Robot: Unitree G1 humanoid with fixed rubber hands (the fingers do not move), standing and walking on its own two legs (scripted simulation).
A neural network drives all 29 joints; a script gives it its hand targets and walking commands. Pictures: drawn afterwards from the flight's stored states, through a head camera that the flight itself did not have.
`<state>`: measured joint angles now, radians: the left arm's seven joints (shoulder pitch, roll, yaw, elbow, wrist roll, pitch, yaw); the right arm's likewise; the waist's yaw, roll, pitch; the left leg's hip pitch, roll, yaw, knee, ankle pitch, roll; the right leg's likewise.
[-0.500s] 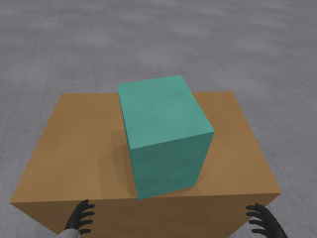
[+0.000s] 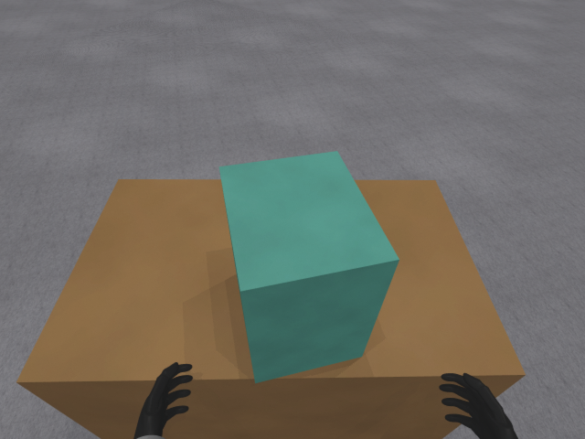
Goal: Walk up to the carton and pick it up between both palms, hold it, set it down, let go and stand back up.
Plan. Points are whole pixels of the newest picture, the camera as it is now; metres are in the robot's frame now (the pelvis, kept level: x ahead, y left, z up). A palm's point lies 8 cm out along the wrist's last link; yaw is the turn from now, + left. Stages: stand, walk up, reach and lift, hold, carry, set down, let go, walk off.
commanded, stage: reach and lift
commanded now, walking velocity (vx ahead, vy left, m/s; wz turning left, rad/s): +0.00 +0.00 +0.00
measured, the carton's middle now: (295, 268) +0.37 +0.04 +0.01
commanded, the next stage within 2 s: none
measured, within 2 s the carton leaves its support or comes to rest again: neither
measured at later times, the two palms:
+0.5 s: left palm (174, 421) +0.15 +0.18 -0.03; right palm (498, 428) +0.17 -0.23 -0.03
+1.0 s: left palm (177, 356) +0.21 +0.19 +0.03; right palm (483, 357) +0.24 -0.21 +0.02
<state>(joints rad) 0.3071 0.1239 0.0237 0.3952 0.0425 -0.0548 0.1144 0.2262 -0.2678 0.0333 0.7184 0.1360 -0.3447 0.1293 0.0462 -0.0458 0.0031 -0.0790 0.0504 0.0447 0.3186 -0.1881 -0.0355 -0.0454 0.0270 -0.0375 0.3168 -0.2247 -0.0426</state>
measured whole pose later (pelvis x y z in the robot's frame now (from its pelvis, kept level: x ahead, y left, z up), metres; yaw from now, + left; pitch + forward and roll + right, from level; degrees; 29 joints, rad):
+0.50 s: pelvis -0.01 -0.01 +0.00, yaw +0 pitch -3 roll +1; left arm 0.35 0.04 -0.03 0.32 0.02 -0.26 0.19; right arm 0.24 -0.27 0.09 0.65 0.28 -0.47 0.16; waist 0.06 -0.04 -0.01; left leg -0.10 0.06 0.04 0.34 -0.19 -0.04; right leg -0.08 0.03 -0.04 0.37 -0.24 -0.05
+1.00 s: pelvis -0.01 -0.01 +0.00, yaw -2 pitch -3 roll +1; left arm 0.16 0.01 0.04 0.10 0.04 0.06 0.20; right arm 0.04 -0.30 0.13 0.45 0.34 -0.23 0.09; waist 0.06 -0.05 0.00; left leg -0.08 0.06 0.07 0.29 -0.16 -0.04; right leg -0.08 0.04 -0.01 0.33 -0.20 -0.06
